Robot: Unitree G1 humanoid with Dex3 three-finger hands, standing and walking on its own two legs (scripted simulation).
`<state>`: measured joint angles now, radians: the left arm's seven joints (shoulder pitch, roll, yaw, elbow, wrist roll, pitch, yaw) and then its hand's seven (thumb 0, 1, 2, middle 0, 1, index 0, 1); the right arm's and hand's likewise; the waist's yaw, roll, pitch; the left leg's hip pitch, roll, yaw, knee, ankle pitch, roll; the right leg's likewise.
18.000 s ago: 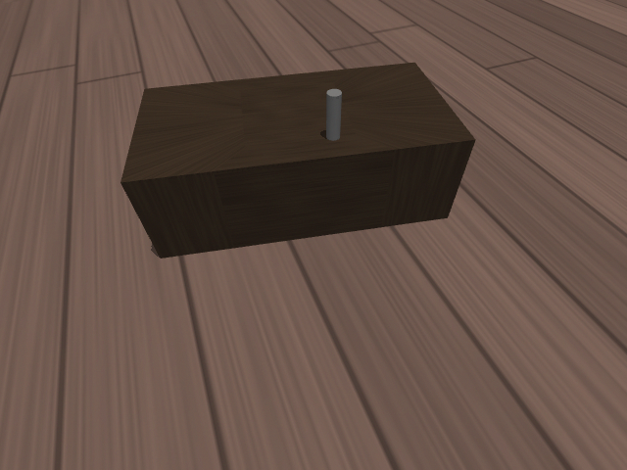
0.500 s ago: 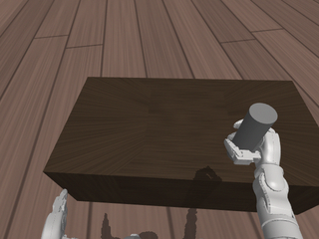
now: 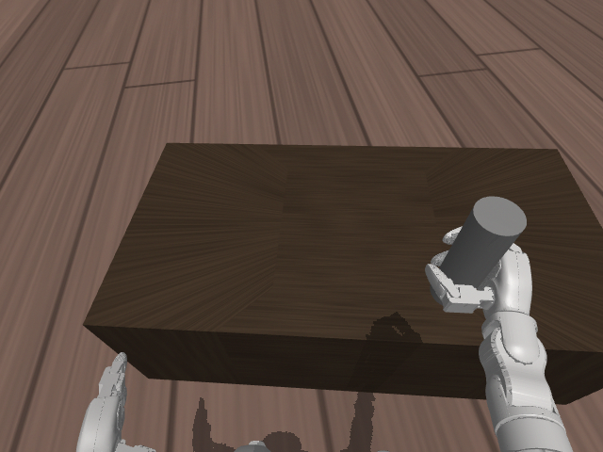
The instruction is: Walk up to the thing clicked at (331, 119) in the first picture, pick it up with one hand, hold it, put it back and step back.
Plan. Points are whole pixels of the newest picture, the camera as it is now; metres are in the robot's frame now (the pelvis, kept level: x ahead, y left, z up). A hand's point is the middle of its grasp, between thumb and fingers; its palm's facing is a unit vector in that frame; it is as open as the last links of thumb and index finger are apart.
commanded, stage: hold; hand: right
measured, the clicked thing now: (470, 259) +0.34 -0.18 +0.08
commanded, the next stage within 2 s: crouch in 0.62 s
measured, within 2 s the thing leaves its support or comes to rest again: neither
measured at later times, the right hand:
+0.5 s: hand (457, 267) +0.34 -0.17 +0.06, palm faces +0.15 +0.99 +0.03, open 7.6 cm
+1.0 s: hand (453, 279) +0.35 -0.18 +0.02, palm faces +0.19 +0.98 +0.03, open 7.6 cm
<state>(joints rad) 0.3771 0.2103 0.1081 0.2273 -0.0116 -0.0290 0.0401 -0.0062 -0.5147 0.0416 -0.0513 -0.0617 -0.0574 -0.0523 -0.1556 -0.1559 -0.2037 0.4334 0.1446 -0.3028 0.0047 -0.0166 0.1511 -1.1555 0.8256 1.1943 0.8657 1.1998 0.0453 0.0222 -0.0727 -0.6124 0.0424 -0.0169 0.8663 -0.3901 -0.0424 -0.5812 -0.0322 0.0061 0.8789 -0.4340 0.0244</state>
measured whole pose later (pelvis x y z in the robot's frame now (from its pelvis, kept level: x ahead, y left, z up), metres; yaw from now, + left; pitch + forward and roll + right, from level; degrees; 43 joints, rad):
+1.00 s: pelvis -0.01 +0.00 -0.01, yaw +0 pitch +10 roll +0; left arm 0.35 0.20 0.11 0.21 -0.01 -0.04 0.03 -0.01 -0.51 0.04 -0.05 -0.06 -0.05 -0.05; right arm -0.23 -0.18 -0.25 0.59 0.14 -0.36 0.02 -0.02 0.16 -1.16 0.84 1.18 0.88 1.19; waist 0.07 0.04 -0.07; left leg -0.69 0.04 -0.02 0.92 -0.40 -0.04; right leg -0.66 -0.03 0.01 0.93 -0.44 0.02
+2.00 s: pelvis -0.03 +0.00 -0.11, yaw +2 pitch +27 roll +4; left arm 0.44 0.26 0.09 -0.22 0.10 -0.04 -0.05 -0.01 -0.50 0.04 -0.05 -0.07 -0.07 -0.05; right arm -0.69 -0.47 -0.56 1.11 0.00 -0.57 0.05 -0.02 0.16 -1.18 0.83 1.20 0.87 1.20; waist 0.29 0.02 -0.15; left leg -1.30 0.00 0.03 1.35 -0.52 -0.04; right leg -1.31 -0.06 0.09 1.44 -0.60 0.04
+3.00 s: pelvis -0.04 +0.00 -0.17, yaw +4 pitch +33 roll +6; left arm 0.48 0.32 0.14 -0.44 0.10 -0.09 -0.07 0.00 -0.54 0.06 -0.06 -0.05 -0.05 -0.06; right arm -0.75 -0.61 -0.64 1.16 -0.05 -0.61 0.06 -0.02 0.16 -1.18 0.83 1.21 0.86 1.21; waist 0.39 0.05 -0.14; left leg -1.58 -0.01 0.04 1.56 -0.55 -0.04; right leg -1.60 -0.07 0.12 1.68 -0.66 0.04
